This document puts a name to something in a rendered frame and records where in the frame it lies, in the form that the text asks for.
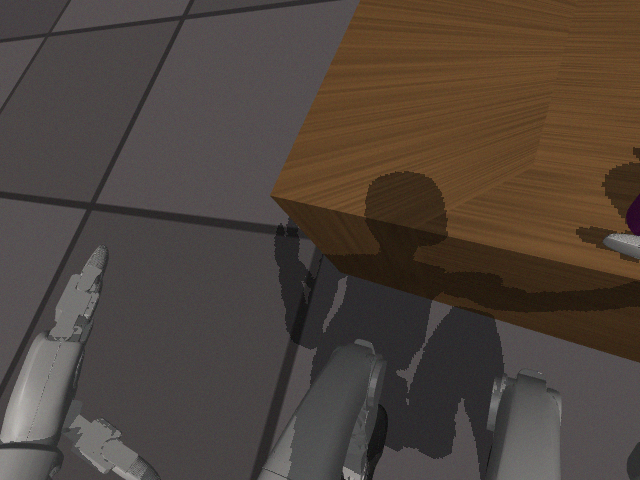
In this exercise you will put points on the left robot hand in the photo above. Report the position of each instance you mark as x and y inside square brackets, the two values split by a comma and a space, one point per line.
[42, 405]

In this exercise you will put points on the left robot foot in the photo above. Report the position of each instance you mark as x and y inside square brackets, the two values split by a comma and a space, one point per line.
[376, 444]

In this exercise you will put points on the can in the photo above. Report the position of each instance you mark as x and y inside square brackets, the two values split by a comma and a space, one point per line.
[633, 216]

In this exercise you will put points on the right robot hand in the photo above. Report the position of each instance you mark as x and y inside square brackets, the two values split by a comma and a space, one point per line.
[624, 243]

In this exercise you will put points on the left robot arm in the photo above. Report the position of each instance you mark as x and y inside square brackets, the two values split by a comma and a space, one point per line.
[28, 461]

